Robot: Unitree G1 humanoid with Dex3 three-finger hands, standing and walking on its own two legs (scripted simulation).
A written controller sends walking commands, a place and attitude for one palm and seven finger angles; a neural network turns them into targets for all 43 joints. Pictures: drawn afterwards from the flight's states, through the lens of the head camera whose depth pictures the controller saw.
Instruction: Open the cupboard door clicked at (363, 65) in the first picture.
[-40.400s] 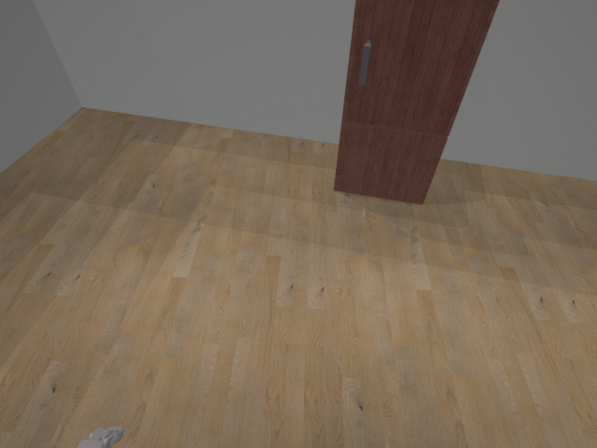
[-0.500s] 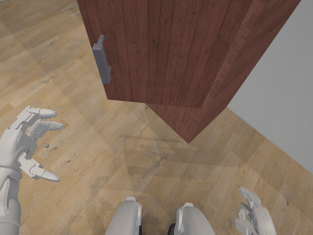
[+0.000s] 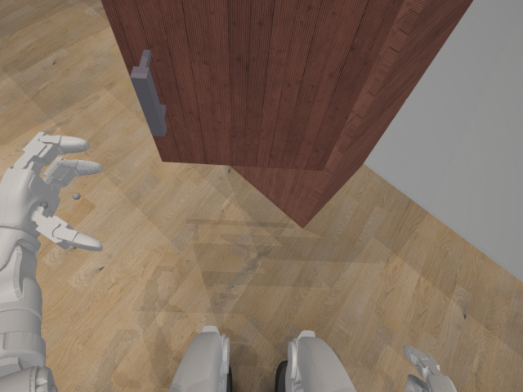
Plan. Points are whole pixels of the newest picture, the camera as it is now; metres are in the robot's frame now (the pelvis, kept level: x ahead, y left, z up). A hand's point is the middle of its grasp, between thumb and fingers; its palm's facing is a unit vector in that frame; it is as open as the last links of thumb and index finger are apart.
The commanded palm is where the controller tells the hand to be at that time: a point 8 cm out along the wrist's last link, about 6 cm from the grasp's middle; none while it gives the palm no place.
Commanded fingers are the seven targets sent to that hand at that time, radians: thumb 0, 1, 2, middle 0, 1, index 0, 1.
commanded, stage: move the hooked fingers beside the handle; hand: left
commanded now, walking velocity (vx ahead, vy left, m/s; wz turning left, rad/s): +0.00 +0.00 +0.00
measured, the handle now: (153, 95) +0.58 +0.21 +0.02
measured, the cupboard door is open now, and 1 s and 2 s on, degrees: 42 42 42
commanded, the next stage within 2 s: slide the fingers in behind the handle in 1.74 s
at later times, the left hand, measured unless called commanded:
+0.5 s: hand (98, 150) +0.45 +0.27 +0.03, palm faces -0.01 -1.00 -0.04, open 14.0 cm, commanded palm +0.44 +0.30 +0.03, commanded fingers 0.00 -0.50 0.30 -0.30 -1.20 -0.30 -1.20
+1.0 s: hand (108, 114) +0.52 +0.27 +0.03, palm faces -0.01 -1.00 -0.03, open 14.0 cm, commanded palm +0.51 +0.29 +0.03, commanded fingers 0.00 -0.50 0.30 -0.30 -1.20 -0.30 -1.20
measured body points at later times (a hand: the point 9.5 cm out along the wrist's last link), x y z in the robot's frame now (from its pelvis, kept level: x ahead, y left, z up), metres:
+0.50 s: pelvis +0.00 +0.00 -0.01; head +0.15 +0.03 +0.41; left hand +0.45 +0.32 +0.04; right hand +0.07 -0.28 -0.12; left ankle +0.02 +0.08 -0.63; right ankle +0.03 -0.12 -0.63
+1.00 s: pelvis -0.01 +0.00 -0.03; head +0.19 +0.03 +0.37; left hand +0.52 +0.32 +0.03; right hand +0.00 -0.28 -0.12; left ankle +0.02 +0.08 -0.63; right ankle +0.03 -0.12 -0.63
